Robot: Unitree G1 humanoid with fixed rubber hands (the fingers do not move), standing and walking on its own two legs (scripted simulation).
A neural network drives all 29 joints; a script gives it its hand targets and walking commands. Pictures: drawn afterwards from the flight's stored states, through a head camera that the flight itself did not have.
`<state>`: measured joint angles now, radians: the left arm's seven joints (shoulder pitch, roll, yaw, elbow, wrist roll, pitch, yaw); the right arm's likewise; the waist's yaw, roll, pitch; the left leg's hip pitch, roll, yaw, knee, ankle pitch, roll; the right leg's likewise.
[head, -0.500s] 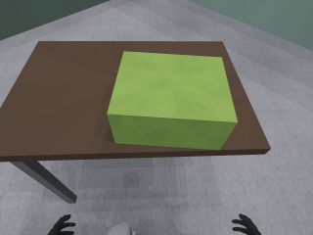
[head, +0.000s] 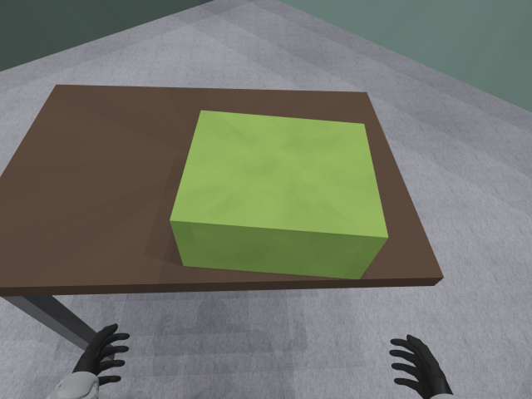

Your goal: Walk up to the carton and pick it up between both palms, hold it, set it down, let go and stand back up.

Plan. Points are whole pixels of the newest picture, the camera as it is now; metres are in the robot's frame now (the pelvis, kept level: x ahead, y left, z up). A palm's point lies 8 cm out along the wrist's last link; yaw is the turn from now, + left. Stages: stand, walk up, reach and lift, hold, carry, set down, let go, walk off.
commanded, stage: reach and lift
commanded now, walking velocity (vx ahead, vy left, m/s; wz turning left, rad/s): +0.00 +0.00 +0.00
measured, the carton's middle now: (277, 192) +0.46 -0.01 +0.00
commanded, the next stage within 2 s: none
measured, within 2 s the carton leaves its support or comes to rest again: neither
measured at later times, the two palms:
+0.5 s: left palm (87, 353) +0.18 +0.26 -0.03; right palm (445, 367) +0.18 -0.25 -0.02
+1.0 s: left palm (71, 332) +0.19 +0.26 +0.03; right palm (465, 350) +0.19 -0.25 +0.03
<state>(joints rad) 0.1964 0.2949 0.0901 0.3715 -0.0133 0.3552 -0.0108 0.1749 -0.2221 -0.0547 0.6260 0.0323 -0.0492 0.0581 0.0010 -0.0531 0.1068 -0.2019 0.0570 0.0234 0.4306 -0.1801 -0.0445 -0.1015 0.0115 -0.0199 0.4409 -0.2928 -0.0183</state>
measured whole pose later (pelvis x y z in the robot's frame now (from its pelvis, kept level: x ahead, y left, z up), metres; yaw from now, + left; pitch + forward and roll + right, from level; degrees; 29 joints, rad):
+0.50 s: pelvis +0.02 +0.01 +0.01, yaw -1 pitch -3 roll +0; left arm 0.33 0.27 0.05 0.23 -0.11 0.13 -0.01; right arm 0.30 -0.28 -0.05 0.43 0.17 -0.10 0.07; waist 0.02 -0.04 0.03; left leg -0.08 0.04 0.05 0.29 -0.14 -0.03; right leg 0.02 0.00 0.00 0.27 -0.23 0.00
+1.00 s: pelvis +0.00 +0.01 +0.01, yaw -2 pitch -3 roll +0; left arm 0.30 0.35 0.01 0.08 -0.27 0.05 0.02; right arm 0.33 -0.31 -0.12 0.12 0.26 0.01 0.06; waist 0.04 -0.01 0.02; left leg -0.13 0.04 0.05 0.29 -0.12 -0.03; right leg -0.04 0.00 0.01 0.31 -0.22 0.00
